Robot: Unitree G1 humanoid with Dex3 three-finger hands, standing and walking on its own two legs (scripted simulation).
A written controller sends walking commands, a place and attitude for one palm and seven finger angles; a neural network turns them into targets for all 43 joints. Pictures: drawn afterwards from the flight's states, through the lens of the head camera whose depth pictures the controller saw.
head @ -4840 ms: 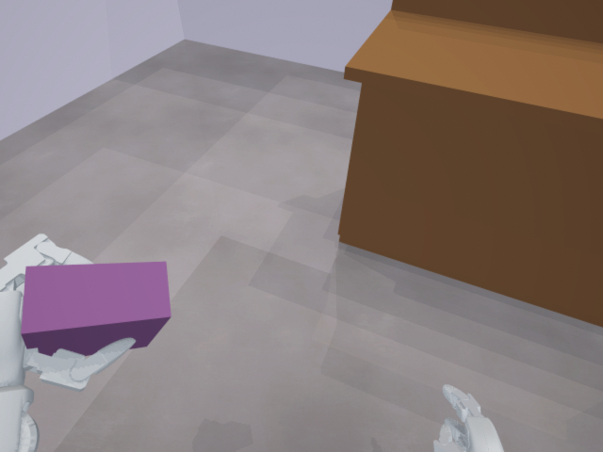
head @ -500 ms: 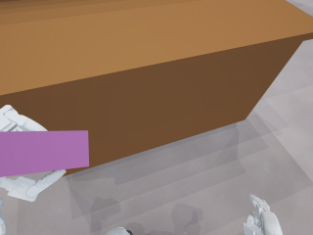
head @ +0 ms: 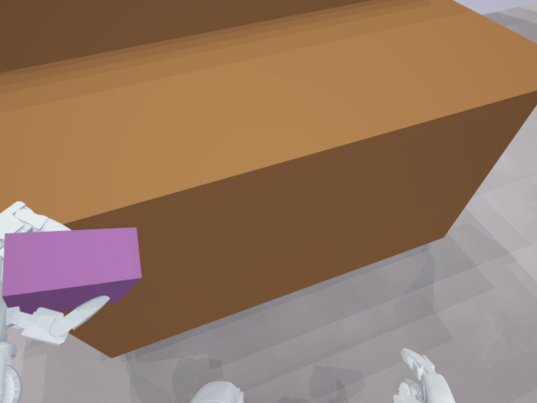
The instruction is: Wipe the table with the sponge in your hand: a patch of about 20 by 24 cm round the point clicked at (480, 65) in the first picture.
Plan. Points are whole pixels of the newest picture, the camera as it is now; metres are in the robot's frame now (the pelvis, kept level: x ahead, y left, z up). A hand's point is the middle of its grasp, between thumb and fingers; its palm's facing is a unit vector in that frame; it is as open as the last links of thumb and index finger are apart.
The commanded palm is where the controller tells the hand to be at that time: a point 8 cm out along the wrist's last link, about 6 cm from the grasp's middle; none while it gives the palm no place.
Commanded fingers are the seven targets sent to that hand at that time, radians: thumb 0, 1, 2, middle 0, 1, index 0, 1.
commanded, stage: take the last steps up to it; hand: left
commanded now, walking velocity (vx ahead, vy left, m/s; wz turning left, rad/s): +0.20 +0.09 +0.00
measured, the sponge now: (91, 272) +0.23 +0.21 +0.15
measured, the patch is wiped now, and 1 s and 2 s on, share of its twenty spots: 0.00 0.00 0.00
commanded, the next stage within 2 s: come to a stop and stand still in 0.24 s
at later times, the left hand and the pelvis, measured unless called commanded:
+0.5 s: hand (57, 202) +0.30 +0.27 +0.19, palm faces +0.35 -0.84 -0.41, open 9.9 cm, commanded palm +0.24 +0.32 +0.18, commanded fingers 0.00 0.10 1.30 -1.20 -1.60 -1.20 -1.60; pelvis +0.08 +0.04 +0.00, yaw -1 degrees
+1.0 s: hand (62, 244) +0.25 +0.24 +0.18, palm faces +0.37 -0.80 -0.47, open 9.9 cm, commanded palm +0.19 +0.29 +0.18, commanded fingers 0.00 0.10 1.30 -1.20 -1.60 -1.20 -1.60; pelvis +0.03 +0.01 +0.01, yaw -1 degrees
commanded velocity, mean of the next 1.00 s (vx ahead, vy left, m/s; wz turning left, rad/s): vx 0.03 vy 0.04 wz -0.01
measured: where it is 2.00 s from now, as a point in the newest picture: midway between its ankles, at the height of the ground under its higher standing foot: outside the picture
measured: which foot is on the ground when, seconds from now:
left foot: up 0.00-0.22, down 0.24-0.64, up 0.66-1.00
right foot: down 0.00-0.24, up 0.26-0.58, down 0.60-1.00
